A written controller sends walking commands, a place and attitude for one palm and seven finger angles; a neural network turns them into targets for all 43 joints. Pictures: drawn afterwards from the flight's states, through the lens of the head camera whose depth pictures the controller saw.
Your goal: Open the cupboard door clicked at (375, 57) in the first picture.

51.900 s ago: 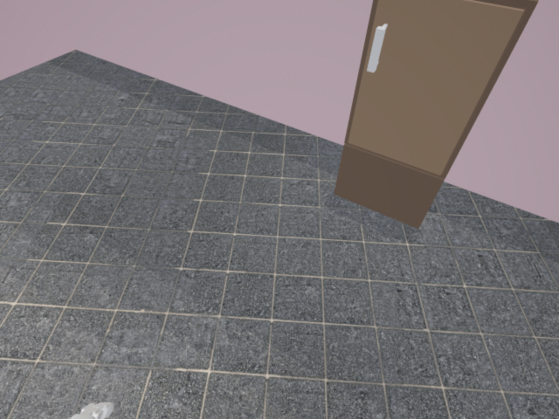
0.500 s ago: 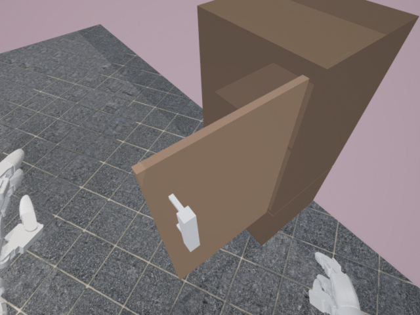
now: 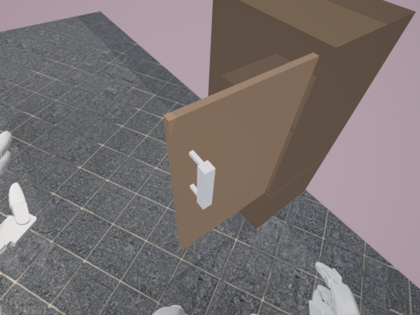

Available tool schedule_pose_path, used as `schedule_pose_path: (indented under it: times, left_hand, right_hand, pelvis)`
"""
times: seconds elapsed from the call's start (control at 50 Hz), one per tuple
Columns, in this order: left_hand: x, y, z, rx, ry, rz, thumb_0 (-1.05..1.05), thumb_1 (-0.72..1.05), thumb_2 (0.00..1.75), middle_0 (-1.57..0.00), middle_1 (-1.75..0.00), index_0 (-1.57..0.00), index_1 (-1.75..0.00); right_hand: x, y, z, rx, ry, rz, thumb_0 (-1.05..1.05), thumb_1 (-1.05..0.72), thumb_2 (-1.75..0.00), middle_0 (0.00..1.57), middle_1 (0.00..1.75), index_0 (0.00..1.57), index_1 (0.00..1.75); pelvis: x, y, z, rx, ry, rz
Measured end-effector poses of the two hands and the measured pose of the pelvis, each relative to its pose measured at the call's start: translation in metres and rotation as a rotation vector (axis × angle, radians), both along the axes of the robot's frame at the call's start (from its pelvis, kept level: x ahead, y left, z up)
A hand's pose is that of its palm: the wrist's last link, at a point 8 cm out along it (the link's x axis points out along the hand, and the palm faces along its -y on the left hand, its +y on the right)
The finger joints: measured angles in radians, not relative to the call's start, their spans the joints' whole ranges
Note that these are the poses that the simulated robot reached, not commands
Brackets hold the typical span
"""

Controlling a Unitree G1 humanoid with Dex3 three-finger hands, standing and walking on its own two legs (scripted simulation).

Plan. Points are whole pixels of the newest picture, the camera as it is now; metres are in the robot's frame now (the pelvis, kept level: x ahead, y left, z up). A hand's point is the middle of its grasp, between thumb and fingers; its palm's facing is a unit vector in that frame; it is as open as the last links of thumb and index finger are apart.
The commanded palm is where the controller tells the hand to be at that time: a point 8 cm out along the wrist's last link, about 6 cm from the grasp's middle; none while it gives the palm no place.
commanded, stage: step back with the hand held close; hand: left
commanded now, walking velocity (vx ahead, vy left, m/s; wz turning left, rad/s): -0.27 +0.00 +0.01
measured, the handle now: (199, 179) +0.38 +0.05 +0.02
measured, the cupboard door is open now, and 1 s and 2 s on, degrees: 89 89 89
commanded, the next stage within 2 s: stop stepping back and stand still in 0.36 s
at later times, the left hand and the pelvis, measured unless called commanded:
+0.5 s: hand (22, 283) +0.13 +0.22 +0.17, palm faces +0.26 -0.83 -0.50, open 7.4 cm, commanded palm +0.06 +0.28 +0.19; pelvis -0.10 -0.01 +0.00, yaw -3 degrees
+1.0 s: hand out of the picture +0.08 +0.27 +0.20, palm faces +0.27 -0.85 -0.45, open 7.4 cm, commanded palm +0.03 +0.32 +0.19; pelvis -0.14 +0.04 +0.02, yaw -5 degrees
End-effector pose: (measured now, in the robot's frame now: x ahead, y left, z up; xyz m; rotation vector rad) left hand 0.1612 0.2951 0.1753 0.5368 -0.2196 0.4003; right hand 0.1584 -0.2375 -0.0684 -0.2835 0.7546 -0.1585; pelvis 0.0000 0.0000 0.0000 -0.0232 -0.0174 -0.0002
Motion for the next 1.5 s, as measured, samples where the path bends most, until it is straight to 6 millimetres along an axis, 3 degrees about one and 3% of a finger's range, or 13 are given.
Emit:
schedule_pose_path:
  times: [0.14,0.26,0.4,0.5,0.6,0.7,0.76,0.84,0.92,1.02,1.18,1.34,1.5]
  left_hand:
    - [-0.019,0.015,0.016,0.064,-0.062,-0.015,0.02,0.88,0.90,-0.21,-0.30,-0.22,-0.30]
    - [-0.042,0.023,0.030,0.074,-0.071,0.034,0.02,0.89,0.90,-0.21,-0.30,-0.21,-0.30]
    - [-0.053,-0.016,0.002,0.012,0.040,-0.085,0.02,0.89,0.90,-0.20,-0.30,-0.21,-0.30]
    - [-0.069,-0.031,0.016,0.066,-0.008,-0.209,0.02,0.88,0.90,-0.21,-0.30,-0.22,-0.30]
    - [-0.096,-0.010,0.027,0.106,-0.069,-0.171,0.02,0.88,0.90,-0.21,-0.30,-0.22,-0.30]
    - [-0.116,0.021,0.014,0.030,-0.081,-0.049,0.01,0.88,0.90,-0.21,-0.30,-0.22,-0.30]
    - [-0.112,0.039,-0.002,-0.040,-0.105,0.000,0.01,0.88,0.90,-0.21,-0.30,-0.22,-0.30]
    - [-0.093,0.046,-0.011,-0.122,-0.101,0.003,0.02,0.89,0.90,-0.20,-0.30,-0.21,-0.30]
    - [-0.091,0.030,0.011,-0.075,-0.094,-0.116,0.02,0.89,0.90,-0.20,-0.30,-0.21,-0.30]
    - [-0.118,0.014,0.041,0.040,-0.045,-0.224,0.02,0.89,0.90,-0.21,-0.30,-0.21,-0.30]
    - [-0.153,0.040,0.023,0.047,0.086,-0.051,0.02,0.88,0.90,-0.21,-0.30,-0.22,-0.30]
    - [-0.147,0.044,-0.008,-0.140,0.018,0.007,0.02,0.89,0.90,-0.21,-0.30,-0.21,-0.30]
    - [-0.130,0.050,0.029,0.060,-0.064,-0.097,0.02,0.88,0.90,-0.21,-0.30,-0.21,-0.30]
  right_hand:
    - [-0.036,0.008,-0.001,-0.026,0.026,-0.027,0.02,-0.90,-0.90,0.21,0.30,0.20,0.30]
    - [-0.050,0.021,0.004,0.033,0.024,-0.002,0.02,-0.90,-0.90,0.21,0.30,0.20,0.30]
    - [-0.059,0.012,-0.008,0.065,-0.005,0.048,0.02,-0.90,-0.90,0.21,0.30,0.21,0.30]
    - [-0.085,-0.004,-0.002,0.040,-0.011,-0.016,0.02,-0.90,-0.90,0.21,0.30,0.21,0.30]
    - [-0.109,-0.020,0.014,-0.016,-0.079,-0.075,0.02,-0.90,-0.90,0.21,0.30,0.20,0.30]
    - [-0.130,-0.023,0.012,-0.063,-0.071,-0.108,0.02,-0.90,-0.90,0.21,0.30,0.20,0.30]
    - [-0.139,-0.015,0.005,-0.095,-0.026,-0.113,0.02,-0.90,-0.90,0.20,0.30,0.20,0.30]
    - [-0.147,0.014,0.007,-0.075,-0.017,-0.071,0.02,-0.90,-0.90,0.20,0.30,0.20,0.30]
    - [-0.157,0.048,0.020,0.009,-0.055,-0.036,0.02,-0.90,-0.90,0.20,0.30,0.20,0.30]
    - [-0.170,0.069,0.029,0.086,-0.079,-0.041,0.02,-0.90,-0.90,0.21,0.30,0.21,0.30]
    - [-0.185,0.050,0.001,0.079,-0.002,-0.044,0.01,-0.90,-0.90,0.21,0.30,0.21,0.30]
    - [-0.207,0.023,0.006,-0.039,0.034,-0.091,0.02,-0.90,-0.90,0.21,0.30,0.20,0.30]
    - [-0.193,0.042,0.010,-0.006,-0.043,-0.099,0.02,-0.90,-0.90,0.20,0.30,0.20,0.30]
  pelvis:
    - [-0.022,0.009,0.001,-0.046,-0.003,0.034]
    - [-0.036,0.003,0.012,-0.045,0.070,0.006]
    - [-0.083,-0.010,0.002,-0.016,0.103,-0.059]
    - [-0.099,-0.014,0.000,-0.034,0.039,-0.048]
    - [-0.101,-0.008,-0.003,-0.031,-0.007,-0.036]
    - [-0.099,0.008,-0.004,-0.038,-0.023,-0.036]
    - [-0.094,0.020,-0.006,-0.039,-0.018,-0.031]
    - [-0.114,0.032,0.000,-0.017,-0.031,-0.045]
    - [-0.133,0.035,0.013,-0.028,-0.026,-0.065]
    - [-0.139,0.037,0.024,-0.035,-0.006,-0.094]
    - [-0.164,0.039,0.015,0.022,-0.003,-0.103]
    - [-0.155,0.048,0.014,0.020,0.002,-0.048]
    - [-0.156,0.058,0.009,0.038,-0.013,-0.060]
